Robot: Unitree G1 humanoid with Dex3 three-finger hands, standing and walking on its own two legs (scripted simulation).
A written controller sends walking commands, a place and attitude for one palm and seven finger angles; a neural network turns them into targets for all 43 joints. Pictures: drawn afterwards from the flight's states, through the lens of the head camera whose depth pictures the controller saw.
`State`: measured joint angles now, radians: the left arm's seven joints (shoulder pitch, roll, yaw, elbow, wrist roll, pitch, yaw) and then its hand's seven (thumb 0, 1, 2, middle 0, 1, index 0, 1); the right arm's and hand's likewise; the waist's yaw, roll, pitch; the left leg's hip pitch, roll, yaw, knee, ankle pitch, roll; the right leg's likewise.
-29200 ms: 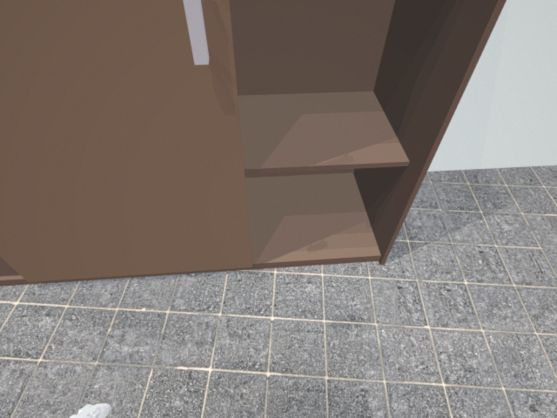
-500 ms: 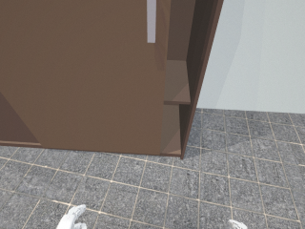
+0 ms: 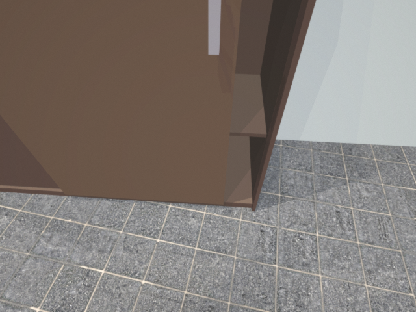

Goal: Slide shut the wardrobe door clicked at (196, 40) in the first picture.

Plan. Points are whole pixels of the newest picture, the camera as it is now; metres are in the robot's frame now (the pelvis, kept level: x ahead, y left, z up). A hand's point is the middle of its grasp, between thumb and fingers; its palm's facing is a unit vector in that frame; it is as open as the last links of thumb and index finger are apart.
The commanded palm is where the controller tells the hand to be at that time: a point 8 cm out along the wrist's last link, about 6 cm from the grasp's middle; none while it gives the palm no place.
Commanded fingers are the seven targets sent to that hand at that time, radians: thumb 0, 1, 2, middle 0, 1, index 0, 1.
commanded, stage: let the arm hang, fingers relaxed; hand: left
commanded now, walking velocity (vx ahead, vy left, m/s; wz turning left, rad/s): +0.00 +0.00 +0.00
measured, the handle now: (215, 9) +0.71 +0.02 +0.25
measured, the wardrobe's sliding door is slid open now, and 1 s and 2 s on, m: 0.15 0.15 0.15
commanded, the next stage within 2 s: look to check the result in 0.38 s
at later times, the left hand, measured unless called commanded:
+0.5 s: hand out of the picture +0.01 +0.16 -0.18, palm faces +0.01 -0.98 -0.17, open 7.4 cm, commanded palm none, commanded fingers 0.00 0.90 0.90 -0.20 -0.30 -0.20 -0.30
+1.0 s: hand out of the picture +0.02 +0.16 -0.18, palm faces +0.00 -0.99 -0.17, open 7.4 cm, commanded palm none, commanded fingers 0.00 0.90 0.90 -0.20 -0.30 -0.20 -0.30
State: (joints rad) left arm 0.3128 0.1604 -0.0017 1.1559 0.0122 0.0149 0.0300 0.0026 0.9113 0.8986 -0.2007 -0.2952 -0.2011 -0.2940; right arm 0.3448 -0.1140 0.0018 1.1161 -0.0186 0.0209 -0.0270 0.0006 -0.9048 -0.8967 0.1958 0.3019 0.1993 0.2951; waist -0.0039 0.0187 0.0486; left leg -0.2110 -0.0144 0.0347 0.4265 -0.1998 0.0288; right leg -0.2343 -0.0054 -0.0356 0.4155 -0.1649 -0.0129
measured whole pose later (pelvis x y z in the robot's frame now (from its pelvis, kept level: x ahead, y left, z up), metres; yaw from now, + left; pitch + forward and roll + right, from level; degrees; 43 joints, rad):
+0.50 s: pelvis +0.02 +0.00 +0.00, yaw -1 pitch -1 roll +0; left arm 0.28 0.12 0.00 1.15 0.01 -0.01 0.04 0.00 0.91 0.90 -0.20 -0.30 -0.20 -0.29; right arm 0.31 -0.12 -0.01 1.13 -0.02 0.01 -0.04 0.00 -0.91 -0.90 0.19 0.30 0.20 0.29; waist -0.01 0.01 0.05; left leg -0.17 -0.01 0.04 0.41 -0.22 0.02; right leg -0.20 0.00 -0.03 0.40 -0.18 -0.01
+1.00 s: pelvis +0.03 +0.00 +0.00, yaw -1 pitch -1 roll +0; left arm 0.27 0.12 0.00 1.16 0.01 -0.01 0.04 0.00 0.91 0.90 -0.20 -0.30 -0.20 -0.29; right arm 0.29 -0.11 0.00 1.14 -0.02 0.00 -0.04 0.00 -0.91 -0.90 0.19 0.30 0.20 0.29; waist -0.01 0.01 0.05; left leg -0.14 0.00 0.05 0.40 -0.24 0.02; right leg -0.17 0.01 -0.02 0.39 -0.20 -0.01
